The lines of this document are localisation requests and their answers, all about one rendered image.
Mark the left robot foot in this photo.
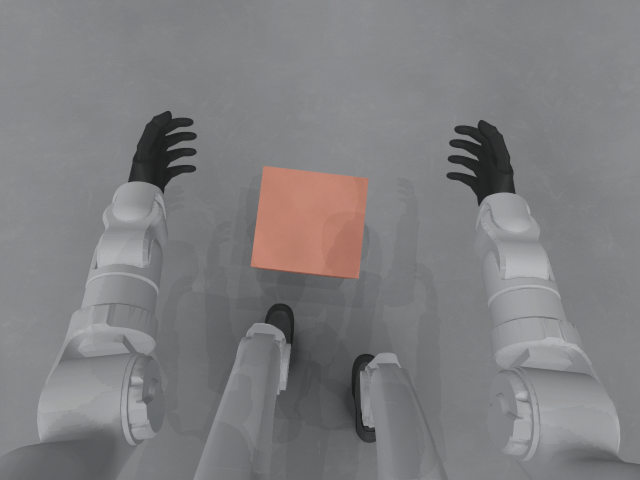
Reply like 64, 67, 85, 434
265, 304, 294, 346

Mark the right robot foot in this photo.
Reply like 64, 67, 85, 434
352, 354, 376, 443

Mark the right robot hand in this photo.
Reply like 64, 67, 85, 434
446, 120, 516, 206

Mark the robot foot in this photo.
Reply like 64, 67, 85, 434
352, 354, 376, 443
265, 304, 294, 346

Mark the left robot hand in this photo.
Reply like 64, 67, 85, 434
128, 111, 197, 194

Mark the right robot forearm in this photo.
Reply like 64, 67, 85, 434
472, 192, 620, 450

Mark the left robot upper arm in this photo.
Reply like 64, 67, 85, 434
0, 352, 166, 480

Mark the carton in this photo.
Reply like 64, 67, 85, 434
251, 166, 369, 279

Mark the right robot upper arm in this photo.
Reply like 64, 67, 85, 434
487, 366, 640, 480

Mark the left robot forearm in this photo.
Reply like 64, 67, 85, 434
37, 181, 168, 440

